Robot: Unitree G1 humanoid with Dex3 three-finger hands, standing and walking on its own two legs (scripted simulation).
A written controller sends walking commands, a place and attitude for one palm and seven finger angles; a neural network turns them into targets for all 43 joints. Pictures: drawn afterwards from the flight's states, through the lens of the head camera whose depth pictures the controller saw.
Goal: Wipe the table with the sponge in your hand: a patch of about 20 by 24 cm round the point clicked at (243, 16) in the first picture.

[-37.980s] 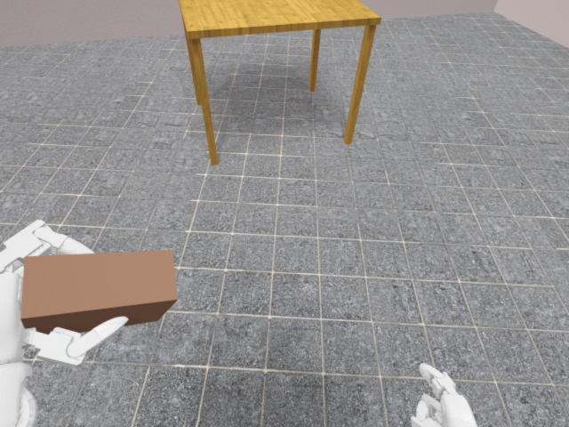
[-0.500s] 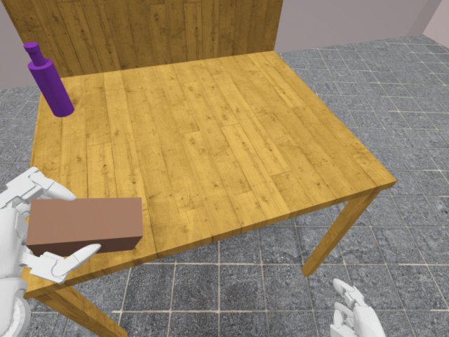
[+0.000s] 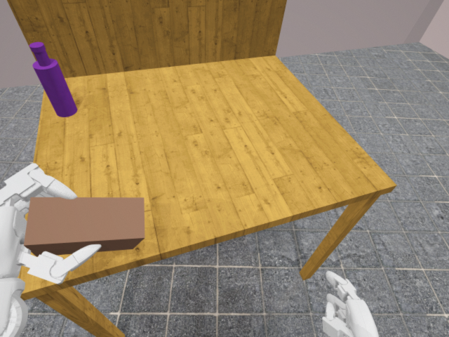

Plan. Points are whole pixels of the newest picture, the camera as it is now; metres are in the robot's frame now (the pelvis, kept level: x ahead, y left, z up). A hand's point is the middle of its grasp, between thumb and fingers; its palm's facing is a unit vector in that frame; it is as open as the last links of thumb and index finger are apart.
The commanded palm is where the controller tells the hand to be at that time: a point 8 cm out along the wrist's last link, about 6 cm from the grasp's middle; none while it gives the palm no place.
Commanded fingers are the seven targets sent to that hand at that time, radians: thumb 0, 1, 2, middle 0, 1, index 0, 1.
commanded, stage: look again from close up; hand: left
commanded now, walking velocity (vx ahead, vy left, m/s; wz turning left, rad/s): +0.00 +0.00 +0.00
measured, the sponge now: (107, 226) +0.23 +0.20 +0.12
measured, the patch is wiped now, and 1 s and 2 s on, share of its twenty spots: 0.00 0.00 0.00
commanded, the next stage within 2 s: shuffle to correct the standing spot in 0.12 s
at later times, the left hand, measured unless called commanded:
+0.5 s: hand (65, 203) +0.24 +0.24 +0.17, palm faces +0.34 -0.90 -0.29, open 9.6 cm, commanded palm +0.18 +0.28 +0.18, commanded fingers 0.00 0.10 1.30 -1.20 -1.60 -1.20 -1.60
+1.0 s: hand (137, 194) +0.27 +0.16 +0.16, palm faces +0.26 -0.91 -0.33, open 9.6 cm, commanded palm +0.21 +0.21 +0.18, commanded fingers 0.00 0.10 1.30 -1.20 -1.60 -1.20 -1.60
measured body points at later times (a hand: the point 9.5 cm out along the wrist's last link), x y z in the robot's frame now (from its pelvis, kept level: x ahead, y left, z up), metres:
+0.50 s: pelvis +0.01 +0.00 +0.00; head +0.02 +0.03 +0.45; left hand +0.22 +0.29 +0.18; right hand +0.20 -0.21 -0.06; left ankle +0.07 +0.09 -0.74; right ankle +0.03 -0.11 -0.74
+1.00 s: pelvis +0.04 -0.06 +0.00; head +0.03 -0.06 +0.45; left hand +0.25 +0.20 +0.18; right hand +0.20 -0.31 -0.07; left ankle +0.07 +0.08 -0.74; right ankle +0.03 -0.11 -0.74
